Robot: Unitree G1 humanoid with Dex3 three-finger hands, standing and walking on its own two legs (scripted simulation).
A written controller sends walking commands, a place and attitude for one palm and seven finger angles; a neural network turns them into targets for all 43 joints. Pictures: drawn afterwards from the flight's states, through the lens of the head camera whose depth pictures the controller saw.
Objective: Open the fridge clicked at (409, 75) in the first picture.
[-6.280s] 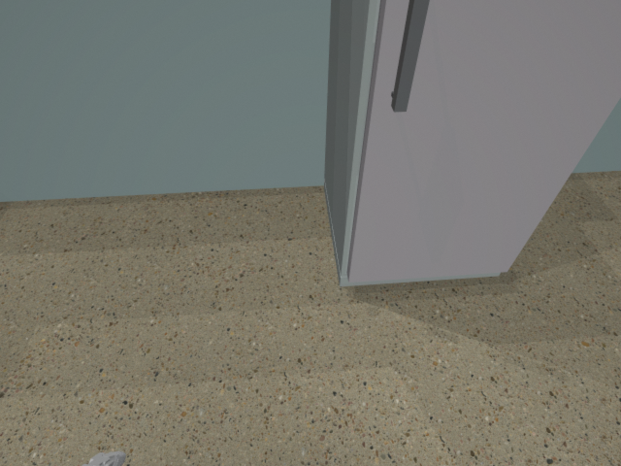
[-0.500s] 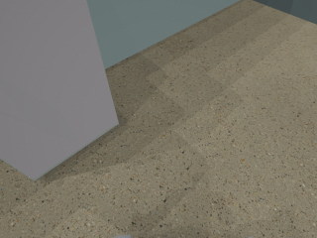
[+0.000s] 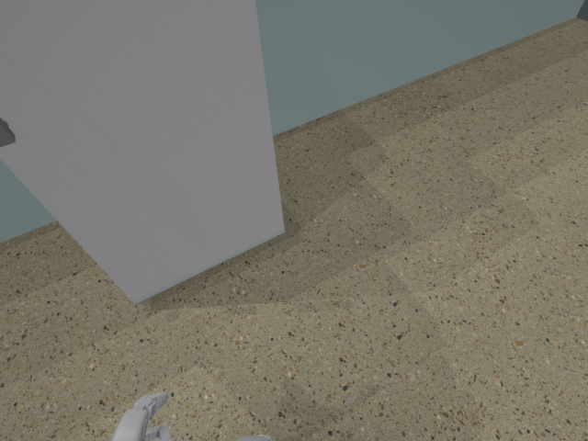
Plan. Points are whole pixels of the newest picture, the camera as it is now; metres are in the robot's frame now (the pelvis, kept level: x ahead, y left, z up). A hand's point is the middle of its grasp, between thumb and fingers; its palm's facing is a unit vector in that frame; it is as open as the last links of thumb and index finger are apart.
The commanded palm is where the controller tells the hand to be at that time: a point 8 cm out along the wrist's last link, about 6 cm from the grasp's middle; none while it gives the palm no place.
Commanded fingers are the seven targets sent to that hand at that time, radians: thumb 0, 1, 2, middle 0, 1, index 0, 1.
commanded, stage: turn to face it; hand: left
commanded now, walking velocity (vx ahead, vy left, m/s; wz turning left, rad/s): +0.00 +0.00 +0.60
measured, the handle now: out of the picture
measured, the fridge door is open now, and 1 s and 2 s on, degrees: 0 0 0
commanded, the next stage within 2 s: take the last steps up to it in 0.82 s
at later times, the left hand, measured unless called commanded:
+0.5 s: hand out of the picture -0.06 +0.26 -0.18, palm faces +0.34 -0.90 -0.27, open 7.4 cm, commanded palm none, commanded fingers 0.00 0.90 0.90 -0.20 -0.30 -0.20 -0.30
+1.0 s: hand out of the picture -0.04 +0.20 -0.14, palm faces +0.47 -0.85 -0.26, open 7.4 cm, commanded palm none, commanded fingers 0.00 0.90 0.90 -0.20 -0.30 -0.20 -0.30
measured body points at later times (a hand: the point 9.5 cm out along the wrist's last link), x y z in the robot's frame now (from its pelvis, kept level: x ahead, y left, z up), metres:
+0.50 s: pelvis -0.02 +0.04 +0.00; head +0.01 +0.07 +0.45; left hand -0.08 +0.30 -0.16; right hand +0.18 -0.18 -0.12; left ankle -0.04 +0.13 -0.73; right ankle +0.00 -0.12 -0.68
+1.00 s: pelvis -0.03 +0.00 +0.01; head -0.01 -0.03 +0.46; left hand -0.07 +0.24 -0.12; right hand +0.12 -0.20 -0.16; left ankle -0.08 +0.11 -0.67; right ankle +0.03 -0.09 -0.73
